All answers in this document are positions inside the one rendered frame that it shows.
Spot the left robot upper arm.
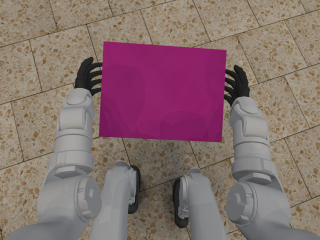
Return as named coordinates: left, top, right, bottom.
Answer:
left=3, top=175, right=102, bottom=240

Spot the right robot hand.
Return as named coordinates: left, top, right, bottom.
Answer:
left=224, top=65, right=250, bottom=108

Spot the left robot hand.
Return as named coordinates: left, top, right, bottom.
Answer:
left=74, top=56, right=103, bottom=97

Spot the robot right foot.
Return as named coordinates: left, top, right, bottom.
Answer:
left=172, top=178, right=189, bottom=228

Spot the right robot upper arm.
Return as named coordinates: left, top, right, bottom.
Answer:
left=225, top=181, right=320, bottom=240

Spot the left robot forearm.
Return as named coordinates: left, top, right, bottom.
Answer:
left=36, top=88, right=95, bottom=218

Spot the robot right thigh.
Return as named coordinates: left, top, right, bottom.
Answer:
left=180, top=173, right=228, bottom=240

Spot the carton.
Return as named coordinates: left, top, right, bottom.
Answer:
left=99, top=41, right=227, bottom=142

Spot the right robot forearm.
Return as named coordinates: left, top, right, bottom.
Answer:
left=228, top=96, right=291, bottom=219

